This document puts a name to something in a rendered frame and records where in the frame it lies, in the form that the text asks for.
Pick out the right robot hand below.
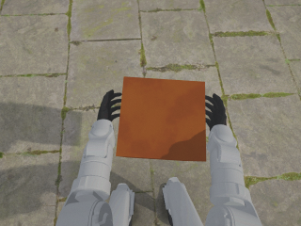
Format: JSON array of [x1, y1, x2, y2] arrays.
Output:
[[205, 93, 227, 131]]

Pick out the carton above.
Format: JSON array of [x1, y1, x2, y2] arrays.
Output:
[[116, 76, 206, 162]]

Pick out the robot thigh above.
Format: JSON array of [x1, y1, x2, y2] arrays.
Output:
[[108, 188, 135, 226], [162, 182, 203, 226]]

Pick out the right robot thigh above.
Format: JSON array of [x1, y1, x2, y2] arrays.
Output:
[[162, 182, 203, 226]]

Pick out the left robot upper arm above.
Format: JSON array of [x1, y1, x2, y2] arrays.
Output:
[[56, 199, 114, 226]]

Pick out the left robot thigh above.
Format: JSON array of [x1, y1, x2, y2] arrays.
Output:
[[108, 188, 135, 226]]

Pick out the right robot upper arm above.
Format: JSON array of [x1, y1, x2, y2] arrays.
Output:
[[205, 204, 262, 226]]

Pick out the robot right forearm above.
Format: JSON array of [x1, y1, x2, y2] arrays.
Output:
[[207, 124, 261, 221]]

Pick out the robot left forearm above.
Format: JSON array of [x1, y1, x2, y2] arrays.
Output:
[[55, 119, 116, 226]]

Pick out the left robot hand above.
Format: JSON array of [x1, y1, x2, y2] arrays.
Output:
[[97, 89, 122, 121]]

